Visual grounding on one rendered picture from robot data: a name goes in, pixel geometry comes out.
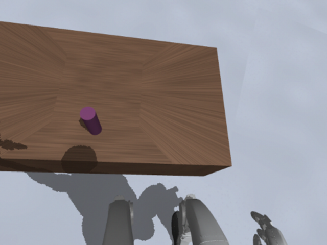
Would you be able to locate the can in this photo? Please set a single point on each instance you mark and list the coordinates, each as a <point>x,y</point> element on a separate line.
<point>91,120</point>

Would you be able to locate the right robot hand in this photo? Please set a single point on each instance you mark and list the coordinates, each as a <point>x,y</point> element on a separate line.
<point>268,233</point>

